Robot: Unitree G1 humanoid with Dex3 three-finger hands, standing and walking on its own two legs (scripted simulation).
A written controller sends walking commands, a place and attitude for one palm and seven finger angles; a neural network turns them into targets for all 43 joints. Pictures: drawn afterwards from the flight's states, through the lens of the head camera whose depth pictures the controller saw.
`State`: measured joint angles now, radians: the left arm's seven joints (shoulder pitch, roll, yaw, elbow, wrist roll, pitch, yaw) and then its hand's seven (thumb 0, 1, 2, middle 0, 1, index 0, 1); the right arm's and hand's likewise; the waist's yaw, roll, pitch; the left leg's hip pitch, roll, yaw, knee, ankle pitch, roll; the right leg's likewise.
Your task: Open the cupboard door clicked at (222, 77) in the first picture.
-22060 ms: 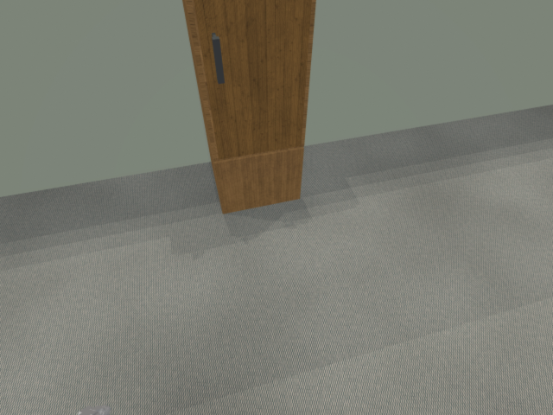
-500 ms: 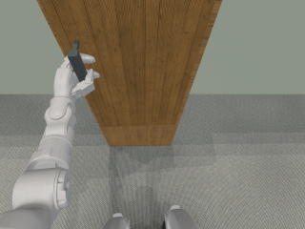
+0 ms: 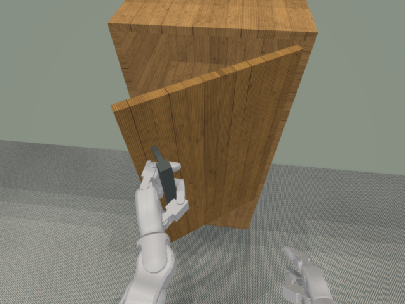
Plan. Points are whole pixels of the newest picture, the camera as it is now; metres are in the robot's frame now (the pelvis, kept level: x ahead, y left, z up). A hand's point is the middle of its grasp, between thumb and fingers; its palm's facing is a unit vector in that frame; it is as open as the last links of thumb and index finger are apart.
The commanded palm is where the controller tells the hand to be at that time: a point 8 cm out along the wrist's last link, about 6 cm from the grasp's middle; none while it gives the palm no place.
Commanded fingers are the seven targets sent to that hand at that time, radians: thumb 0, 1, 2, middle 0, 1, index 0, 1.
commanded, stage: pull the door open along its arc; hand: left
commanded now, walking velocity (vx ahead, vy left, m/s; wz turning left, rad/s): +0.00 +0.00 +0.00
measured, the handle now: (164, 178) +0.34 +0.09 +0.06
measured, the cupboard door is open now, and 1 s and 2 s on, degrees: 35 43 46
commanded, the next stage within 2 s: open thumb and fingers to let go in 0.22 s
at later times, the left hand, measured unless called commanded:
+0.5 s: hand (196, 219) +0.26 +0.03 +0.06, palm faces +0.30 -0.95 -0.04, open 6.7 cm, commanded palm +0.21 +0.07 +0.06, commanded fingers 0.00 0.20 0.60 -0.35 -1.27 -0.35 -1.27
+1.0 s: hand (190, 223) +0.25 +0.04 +0.06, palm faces +0.27 -0.96 -0.03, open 14.3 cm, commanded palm +0.21 +0.06 +0.06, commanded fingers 0.00 -0.50 0.30 -0.19 -0.55 -0.19 -0.55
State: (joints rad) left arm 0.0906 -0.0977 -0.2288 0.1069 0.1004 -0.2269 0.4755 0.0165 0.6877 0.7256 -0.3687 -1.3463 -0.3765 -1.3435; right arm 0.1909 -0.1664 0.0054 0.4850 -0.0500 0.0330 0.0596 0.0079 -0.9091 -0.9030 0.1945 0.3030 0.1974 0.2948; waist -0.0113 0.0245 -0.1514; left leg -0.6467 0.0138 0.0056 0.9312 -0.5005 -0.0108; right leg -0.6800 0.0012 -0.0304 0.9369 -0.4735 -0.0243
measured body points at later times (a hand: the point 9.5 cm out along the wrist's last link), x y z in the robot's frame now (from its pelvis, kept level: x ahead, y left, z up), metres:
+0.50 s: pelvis -0.01 -0.05 +0.00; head +0.02 -0.08 +0.45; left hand +0.24 +0.08 +0.07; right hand +0.17 -0.26 -0.10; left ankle -0.03 +0.13 -0.69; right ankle -0.01 -0.10 -0.69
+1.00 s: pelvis -0.02 -0.02 +0.00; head +0.01 -0.04 +0.44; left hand +0.23 +0.09 +0.07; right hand +0.16 -0.23 -0.10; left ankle -0.03 +0.13 -0.69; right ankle -0.01 -0.10 -0.69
